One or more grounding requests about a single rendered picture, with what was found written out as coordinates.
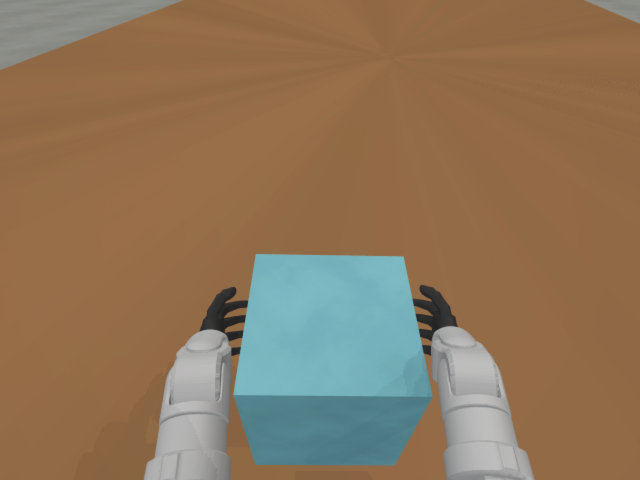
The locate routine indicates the robot right forearm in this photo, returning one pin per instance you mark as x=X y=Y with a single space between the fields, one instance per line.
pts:
x=480 y=436

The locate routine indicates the carton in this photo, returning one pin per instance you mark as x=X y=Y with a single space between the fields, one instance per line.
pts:
x=331 y=368

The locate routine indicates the robot left hand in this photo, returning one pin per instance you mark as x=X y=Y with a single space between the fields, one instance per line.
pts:
x=217 y=311

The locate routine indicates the robot right hand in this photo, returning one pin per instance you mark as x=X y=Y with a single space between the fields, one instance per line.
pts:
x=440 y=310

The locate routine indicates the robot left forearm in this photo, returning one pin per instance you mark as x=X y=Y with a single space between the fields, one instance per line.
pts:
x=192 y=437

